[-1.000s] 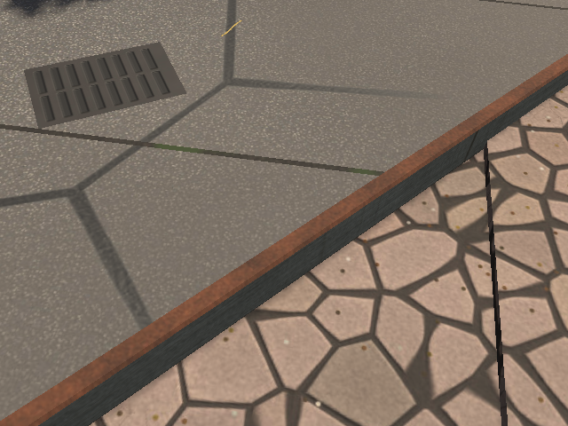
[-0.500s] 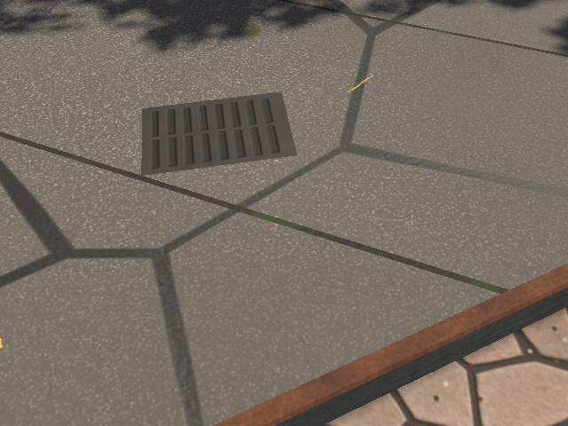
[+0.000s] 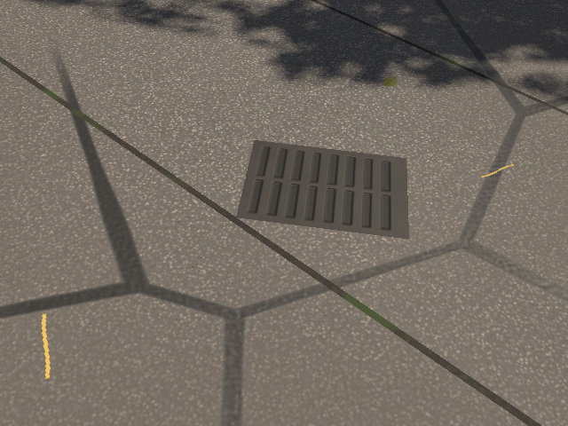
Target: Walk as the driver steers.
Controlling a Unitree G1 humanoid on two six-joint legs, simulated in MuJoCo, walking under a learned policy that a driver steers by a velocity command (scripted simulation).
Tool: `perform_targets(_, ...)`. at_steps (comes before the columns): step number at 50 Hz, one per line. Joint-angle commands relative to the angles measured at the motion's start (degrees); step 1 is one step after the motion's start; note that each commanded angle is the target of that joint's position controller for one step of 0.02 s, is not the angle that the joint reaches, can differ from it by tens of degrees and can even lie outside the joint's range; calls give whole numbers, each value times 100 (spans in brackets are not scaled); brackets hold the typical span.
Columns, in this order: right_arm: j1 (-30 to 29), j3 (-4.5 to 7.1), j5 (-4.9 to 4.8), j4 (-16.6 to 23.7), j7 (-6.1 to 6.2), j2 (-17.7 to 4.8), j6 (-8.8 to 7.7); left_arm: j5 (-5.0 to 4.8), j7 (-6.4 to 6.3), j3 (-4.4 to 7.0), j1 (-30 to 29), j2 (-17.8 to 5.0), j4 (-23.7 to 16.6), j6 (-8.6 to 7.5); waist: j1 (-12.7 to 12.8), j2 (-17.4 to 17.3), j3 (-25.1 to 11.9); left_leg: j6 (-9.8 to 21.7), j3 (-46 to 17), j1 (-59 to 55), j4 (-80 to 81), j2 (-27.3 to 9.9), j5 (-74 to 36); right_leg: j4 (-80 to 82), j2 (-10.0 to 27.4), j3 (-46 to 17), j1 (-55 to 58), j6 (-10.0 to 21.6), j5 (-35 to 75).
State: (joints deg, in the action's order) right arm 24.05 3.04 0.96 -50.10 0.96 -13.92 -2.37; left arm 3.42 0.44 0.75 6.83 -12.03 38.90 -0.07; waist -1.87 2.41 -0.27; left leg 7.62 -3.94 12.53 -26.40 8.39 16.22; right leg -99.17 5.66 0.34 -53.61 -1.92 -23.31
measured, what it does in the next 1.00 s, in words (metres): climbs, turning left: right foot 0.15 m higher, then left foot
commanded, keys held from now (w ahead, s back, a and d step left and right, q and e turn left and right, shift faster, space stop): w+q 1.00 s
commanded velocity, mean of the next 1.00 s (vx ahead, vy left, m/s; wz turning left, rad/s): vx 0.50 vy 0.00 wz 0.60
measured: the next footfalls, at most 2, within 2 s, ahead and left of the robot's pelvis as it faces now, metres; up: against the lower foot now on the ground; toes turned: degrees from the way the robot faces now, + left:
right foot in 0.24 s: +0.35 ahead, -0.12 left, +0.15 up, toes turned +6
left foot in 0.78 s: +0.58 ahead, +0.12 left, +0.15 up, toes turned +29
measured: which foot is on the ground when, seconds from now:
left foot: down 0.00-0.24, up 0.26-0.76, down 0.78-1.00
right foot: up 0.00-0.22, down 0.24-0.78, up 0.80-1.00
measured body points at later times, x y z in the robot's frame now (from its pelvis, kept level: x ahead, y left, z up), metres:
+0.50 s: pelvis +0.31 -0.04 +0.14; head +0.32 -0.05 +0.59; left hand +0.26 +0.21 +0.00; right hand +0.57 -0.20 +0.06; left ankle +0.32 +0.10 -0.44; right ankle +0.31 -0.12 -0.58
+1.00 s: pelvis +0.58 +0.09 +0.16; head +0.61 +0.11 +0.60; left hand +0.60 +0.39 +0.06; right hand +0.78 -0.12 +0.04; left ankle +0.55 +0.10 -0.58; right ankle +0.71 -0.03 -0.50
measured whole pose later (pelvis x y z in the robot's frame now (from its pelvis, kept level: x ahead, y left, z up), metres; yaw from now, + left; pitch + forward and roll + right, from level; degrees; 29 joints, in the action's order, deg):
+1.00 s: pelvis +0.58 +0.09 +0.16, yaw +34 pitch +2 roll +1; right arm 21.2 4.4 0.5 -44.2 0.0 -15.1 -2.9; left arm 2.6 0.3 2.3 8.0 -14.0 38.2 -2.0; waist -2.1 1.4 1.5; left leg 9.0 -2.1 9.7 -19.8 10.4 11.2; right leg -63.1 6.6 -2.0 -35.7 -2.6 -17.4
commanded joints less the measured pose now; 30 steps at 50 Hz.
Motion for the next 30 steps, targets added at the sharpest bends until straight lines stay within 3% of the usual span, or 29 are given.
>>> perform_targets(1, 663, 102, 40, 49, 27, -803, -193, 38, -124, -133, -1145, 67, -1036, -16, -157, -550, 392, 1177, -2429, -973, 1094, -1912, -585, -1673, -105, 188, -2779, 147, -596)
perform_targets(2, 828, 61, 105, -37, 31, -739, -217, 34, -150, -217, -1551, 229, -1271, -52, -273, -681, 475, 1156, -2542, -1197, 1124, -1982, -571, -2276, -178, 174, -3404, 243, -893)
perform_targets(3, 862, 38, 107, -113, 48, -746, -241, 29, -161, -270, -1725, 258, -1457, -84, -210, -583, 558, 1023, -2470, -1240, 1192, -1971, -374, -2134, -143, 60, -3664, 332, -1033)
perform_targets(4, 914, 16, 23, -231, 56, -674, -207, 96, -148, -377, -1987, 364, -1681, -83, -179, -420, 529, 783, -2210, -922, 1294, -1675, -288, -1375, -96, 133, -3319, 384, -962)
perform_targets(5, 912, -9, 12, -307, 83, -681, -180, 56, -124, -407, -2131, 352, -1841, -80, -188, -442, 582, 746, -2120, -718, 1546, -1561, -374, -818, -155, 277, -3030, 386, -933)
perform_targets(6, 875, -7, -8, -227, 99, -770, -126, 30, -70, -399, -2029, 177, -1868, -36, -234, -335, 450, 904, -2001, -399, 2056, -1516, -1042, 85, -251, 729, -2202, 301, -745)
perform_targets(7, 816, 22, -71, -217, 187, -782, -98, 87, -27, -419, -2062, 274, -2028, 23, -202, -458, 281, 873, -2040, -203, 2476, -1732, -1933, 727, -154, 478, -1089, 390, -421)
perform_targets(8, 619, 9, -103, -150, 193, -702, -92, 22, -12, -357, -1585, 183, -1887, 82, -45, -563, -27, 773, -1535, -412, 2464, -1695, -3402, 1200, -182, 577, -235, 506, -319)
perform_targets(9, 52, 4, -142, 62, 174, -666, -57, -75, -18, -349, -915, 203, -1671, 86, 453, -659, -480, 546, -828, 115, 2022, -1358, -5963, 2295, -542, 824, 1582, 687, -129)
perform_targets(10, 73, 127, -160, 184, 144, -1029, -58, -113, -49, -196, -110, -20, -1392, 82, 757, -879, -1203, 429, -847, 81, 1173, -1426, -8199, 2447, -941, 852, 2994, 714, -167)
perform_targets(11, 36, 265, -163, 200, 107, -1412, -103, -220, -78, -18, 747, -300, -1169, 76, 1197, -1149, -1683, 332, -969, -496, 99, -1667, -9248, 2849, -962, 477, 3521, 765, -369)
perform_targets(12, -321, 376, -234, 283, 23, -1572, -188, -202, -73, 132, 1512, -599, -958, -11, 1649, -945, -1969, 190, -853, -615, -1322, -1602, -9089, 3870, -866, 66, 4147, 877, -564)
perform_targets(13, -454, 291, -283, 537, -113, -973, -317, -28, -104, 309, 1976, -1088, -731, -117, 1599, 456, -2211, 0, -695, 428, -3471, -824, -6002, 5405, 233, -2042, 4945, 1167, -1971)
perform_targets(14, -451, 211, -13, 961, -310, -342, -333, -115, -153, 421, 1668, -1487, -578, 23, 1115, 2105, -2228, -271, -605, 1915, -5545, 186, -382, 7789, 1306, -5327, 4962, 1433, -2411)
perform_targets(15, -183, 221, 261, 921, -360, -248, -313, -230, -228, 362, 848, -1051, -623, 90, 570, 1161, -1593, -200, -939, 2748, -6988, -44, -293, 8020, 1559, -6162, 4430, 1711, -2968)
perform_targets(16, -452, 152, 310, 1068, -318, -101, -317, -248, -205, 271, 326, -594, -525, -13, 291, 609, -694, -120, -532, 3114, -7636, -303, -606, 7996, 1427, -5365, 3553, 1755, -3284)
perform_targets(17, -680, 89, 332, 1231, -218, 137, -230, -218, -166, 210, 264, -219, -233, -136, 79, -12, 13, -17, -362, 3419, -7987, -571, -606, 7838, 1408, -4421, 2886, 1635, -3072)
perform_targets(18, -742, 16, 284, 1342, -132, 313, -121, -124, -129, 127, 443, 161, 117, -281, -87, -442, 272, 61, -359, 3540, -8112, -664, -519, 7678, 1286, -3473, 2517, 1401, -2103)
perform_targets(19, -714, -45, 165, 1365, -85, 410, -3, -41, -87, 96, 584, 370, 461, -402, -224, -492, 370, 125, -479, 3621, -8186, -654, -381, 7628, 1057, -2529, 2361, 1148, -1262)
perform_targets(20, -557, -130, 99, 1480, -59, 589, 63, -62, -19, 111, 748, 378, 693, -479, -440, -245, 401, 130, -515, 3824, -8144, -730, -515, 7681, 995, -1941, 2432, 958, -387)
perform_targets(21, -615, -147, 46, 1509, -20, 570, 118, -98, 43, 124, 833, 382, 907, -573, -474, -156, 475, 126, -624, 4055, -8045, -711, -435, 7738, 879, -1392, 2522, 825, 163)
perform_targets(22, -606, -112, -14, 1535, -50, 321, 149, -145, 55, 163, 659, 176, 843, -592, -529, -110, 540, -16, -610, 3724, -6744, -780, -622, 8113, 740, -767, 2425, 724, 497)
perform_targets(23, -977, -56, -16, 1617, -78, 122, 185, -159, 45, 212, 599, 13, 889, -600, -433, -91, 661, -115, -433, 3541, -5927, -719, -880, 8420, 570, -187, 2354, 661, 755)
perform_targets(24, -1229, 39, 65, 1648, -126, -97, 181, -193, 8, 216, 720, -77, 842, -659, -216, -56, 496, -149, -189, 3303, -5363, -704, -1284, 8613, 582, 100, 2783, 709, 1736)
perform_targets(25, -1426, 70, 85, 1676, -164, -143, 168, -222, -28, 248, 845, -219, 901, -721, -154, 109, 444, -196, -28, 3276, -4866, -725, -1537, 8642, 544, 405, 3144, 723, 2579)
perform_targets(26, -1594, 88, 115, 1672, -214, -144, 172, -271, -58, 301, 1020, -365, 971, -770, -55, 135, 329, -207, 202, 3217, -4324, -720, -1737, 8646, 438, 673, 3575, 711, 3183)
perform_targets(27, -1702, 83, 65, 1612, -249, -72, 172, -291, -81, 336, 1184, -486, 1019, -778, 32, 23, 82, -198, 421, 3154, -3954, -688, -1896, 8699, 390, 850, 4081, 680, 3486)
perform_targets(30, -2432, -24, 21, 1709, -416, 166, 121, -278, -181, 357, 1543, -582, 963, -711, 440, 161, 194, -214, 1000, 2720, -1978, -813, -1713, 8936, 430, 1162, 5033, 665, 3551)
Keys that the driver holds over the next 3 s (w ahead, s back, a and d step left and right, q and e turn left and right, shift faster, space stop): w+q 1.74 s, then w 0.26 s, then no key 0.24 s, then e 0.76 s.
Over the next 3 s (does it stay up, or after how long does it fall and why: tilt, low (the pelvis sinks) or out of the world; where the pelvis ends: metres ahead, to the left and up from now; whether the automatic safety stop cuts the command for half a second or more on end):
stays up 1.02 0.62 0.16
